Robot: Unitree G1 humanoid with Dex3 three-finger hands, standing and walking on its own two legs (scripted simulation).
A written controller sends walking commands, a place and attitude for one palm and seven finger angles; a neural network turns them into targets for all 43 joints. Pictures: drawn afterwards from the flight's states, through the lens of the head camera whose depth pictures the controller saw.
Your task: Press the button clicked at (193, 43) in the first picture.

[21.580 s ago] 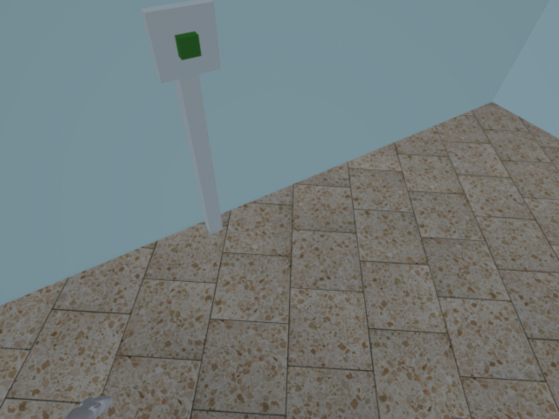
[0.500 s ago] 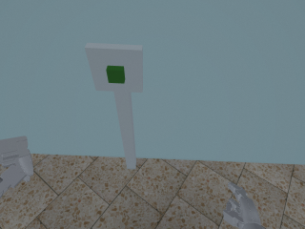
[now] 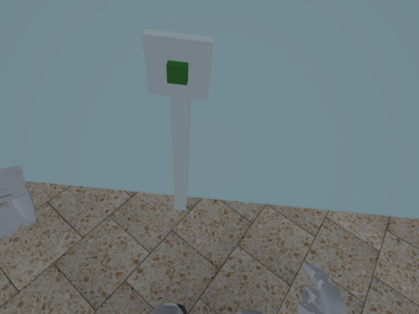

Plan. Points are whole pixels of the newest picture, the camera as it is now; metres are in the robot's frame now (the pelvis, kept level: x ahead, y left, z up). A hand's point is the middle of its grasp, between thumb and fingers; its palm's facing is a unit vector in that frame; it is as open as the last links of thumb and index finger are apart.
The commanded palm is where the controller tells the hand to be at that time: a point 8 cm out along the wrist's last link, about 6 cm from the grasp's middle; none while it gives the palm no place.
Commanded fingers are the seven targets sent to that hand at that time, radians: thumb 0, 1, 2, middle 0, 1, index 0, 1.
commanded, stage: step back with the hand held close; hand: left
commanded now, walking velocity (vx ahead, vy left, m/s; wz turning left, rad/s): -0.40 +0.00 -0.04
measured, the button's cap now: (177, 72) +0.68 +0.13 +0.09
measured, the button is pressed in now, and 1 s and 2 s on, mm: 0 0 0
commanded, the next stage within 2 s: stop stepping back and stand still in 0.08 s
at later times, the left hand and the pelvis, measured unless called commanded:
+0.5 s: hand (30, 301) +0.11 +0.20 +0.17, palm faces +0.26 -0.87 -0.42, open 3.1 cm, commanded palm +0.05 +0.25 +0.19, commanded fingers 0.00 0.90 0.90 -1.30 -1.50 -1.30 -1.50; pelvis -0.11 -0.01 +0.01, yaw -7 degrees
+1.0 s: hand out of the picture +0.03 +0.22 +0.18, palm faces +0.33 -0.82 -0.46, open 3.1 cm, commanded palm -0.03 +0.27 +0.19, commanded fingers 0.00 0.90 0.90 -1.30 -1.50 -1.30 -1.50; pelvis -0.18 +0.00 +0.01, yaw -4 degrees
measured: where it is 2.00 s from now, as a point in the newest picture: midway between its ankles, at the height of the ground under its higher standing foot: outside the picture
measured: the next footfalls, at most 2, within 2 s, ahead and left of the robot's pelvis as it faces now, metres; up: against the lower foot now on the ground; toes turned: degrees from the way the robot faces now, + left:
right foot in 0.20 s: -0.11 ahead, -0.09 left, +0.00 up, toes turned -9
left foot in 0.34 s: +0.03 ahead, +0.05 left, +0.00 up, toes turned -5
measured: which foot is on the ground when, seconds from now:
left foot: down 0.00-0.20, up 0.22-0.32, down 0.34-0.56, up 0.58-0.80, down 0.82-1.00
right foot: up 0.00-0.18, down 0.20-1.00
